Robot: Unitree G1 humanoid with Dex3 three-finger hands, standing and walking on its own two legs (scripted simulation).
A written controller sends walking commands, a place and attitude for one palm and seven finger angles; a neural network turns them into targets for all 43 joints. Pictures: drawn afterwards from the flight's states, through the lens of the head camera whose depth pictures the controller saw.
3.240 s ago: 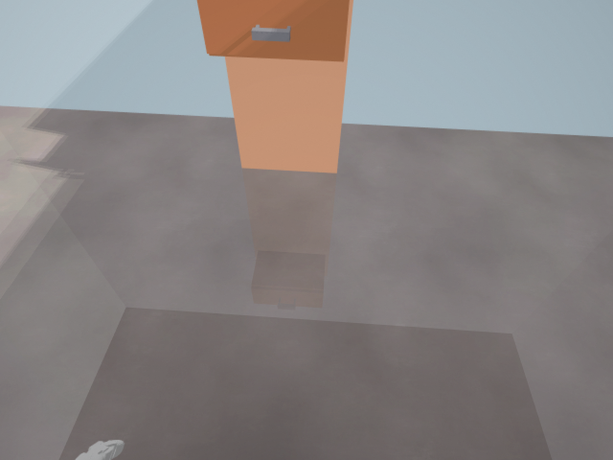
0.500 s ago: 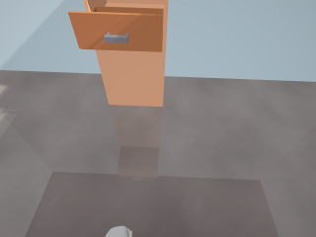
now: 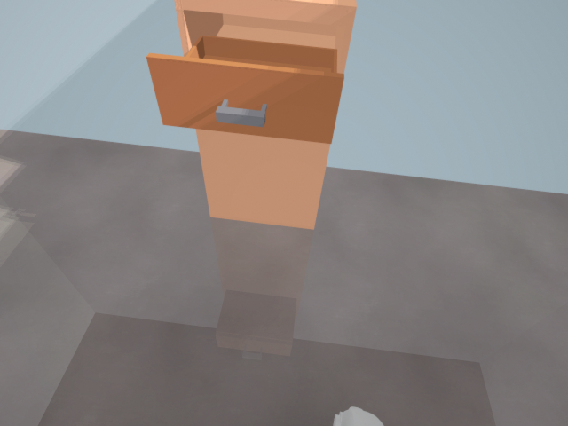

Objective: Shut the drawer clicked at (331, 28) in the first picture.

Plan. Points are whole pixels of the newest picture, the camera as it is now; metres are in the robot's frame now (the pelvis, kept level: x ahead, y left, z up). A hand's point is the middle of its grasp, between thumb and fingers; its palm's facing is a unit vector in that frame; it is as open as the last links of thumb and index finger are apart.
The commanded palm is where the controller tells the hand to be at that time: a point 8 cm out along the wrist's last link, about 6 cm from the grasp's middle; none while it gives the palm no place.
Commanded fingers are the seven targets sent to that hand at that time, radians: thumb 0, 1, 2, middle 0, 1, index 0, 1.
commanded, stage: walk to a spot facing it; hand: left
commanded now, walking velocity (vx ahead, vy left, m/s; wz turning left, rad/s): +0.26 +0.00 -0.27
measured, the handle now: (242, 111) +0.76 +0.17 +0.02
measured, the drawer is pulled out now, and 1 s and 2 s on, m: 0.29 0.29 0.29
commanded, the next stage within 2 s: take the last steps up to it in 0.02 s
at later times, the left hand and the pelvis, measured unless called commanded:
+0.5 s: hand (229, 372) +0.23 +0.11 -0.17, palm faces +0.00 -0.98 -0.21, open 7.2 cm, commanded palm none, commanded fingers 0.00 0.90 0.90 -0.20 -0.30 -0.20 -0.30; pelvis +0.18 -0.07 +0.00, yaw -2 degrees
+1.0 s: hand (206, 312) +0.35 +0.18 -0.18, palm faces +0.02 -0.99 -0.17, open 7.4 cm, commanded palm none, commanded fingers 0.00 0.90 0.90 -0.20 -0.30 -0.20 -0.30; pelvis +0.33 +0.00 +0.00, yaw -2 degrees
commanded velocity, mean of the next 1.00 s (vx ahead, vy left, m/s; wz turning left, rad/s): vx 0.26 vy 0.02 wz -0.01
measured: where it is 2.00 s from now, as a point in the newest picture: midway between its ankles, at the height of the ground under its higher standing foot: (277, 379)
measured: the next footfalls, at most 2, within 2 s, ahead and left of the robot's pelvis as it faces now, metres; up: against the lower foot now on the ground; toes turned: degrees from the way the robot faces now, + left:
right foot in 0.22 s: +0.24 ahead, -0.16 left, +0.00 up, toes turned -12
left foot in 0.74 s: +0.37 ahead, +0.08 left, +0.00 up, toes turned +8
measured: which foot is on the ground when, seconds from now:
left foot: down 0.00-0.22, up 0.24-0.72, down 0.74-1.00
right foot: up 0.00-0.20, down 0.22-0.74, up 0.76-1.00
